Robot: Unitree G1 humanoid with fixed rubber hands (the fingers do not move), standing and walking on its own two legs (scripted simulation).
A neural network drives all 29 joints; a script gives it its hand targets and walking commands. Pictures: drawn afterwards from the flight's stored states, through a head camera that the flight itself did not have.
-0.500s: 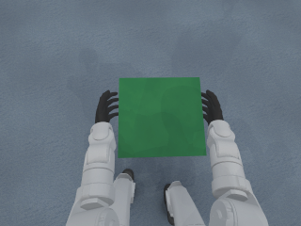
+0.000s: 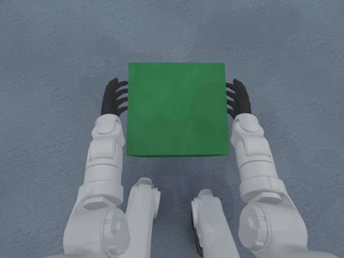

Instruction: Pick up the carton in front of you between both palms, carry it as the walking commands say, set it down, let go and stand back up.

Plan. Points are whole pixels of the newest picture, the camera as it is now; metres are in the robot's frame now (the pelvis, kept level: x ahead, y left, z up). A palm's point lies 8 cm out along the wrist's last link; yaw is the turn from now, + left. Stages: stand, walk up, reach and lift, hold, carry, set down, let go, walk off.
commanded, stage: set down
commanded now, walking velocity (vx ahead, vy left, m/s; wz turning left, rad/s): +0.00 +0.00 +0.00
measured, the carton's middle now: (175, 118) +0.44 +0.04 -0.17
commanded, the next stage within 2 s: none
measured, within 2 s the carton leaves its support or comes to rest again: rests again in 1.46 s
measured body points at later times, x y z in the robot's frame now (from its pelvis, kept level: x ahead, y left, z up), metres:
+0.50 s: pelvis -0.03 +0.01 -0.12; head +0.29 +0.04 +0.19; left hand +0.45 +0.20 -0.26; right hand +0.49 -0.10 -0.25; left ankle +0.11 +0.14 -0.54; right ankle +0.04 -0.12 -0.54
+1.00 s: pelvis -0.03 -0.01 -0.18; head +0.32 -0.01 +0.10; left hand +0.46 +0.20 -0.34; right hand +0.51 -0.10 -0.35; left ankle +0.11 +0.14 -0.54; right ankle +0.04 -0.12 -0.54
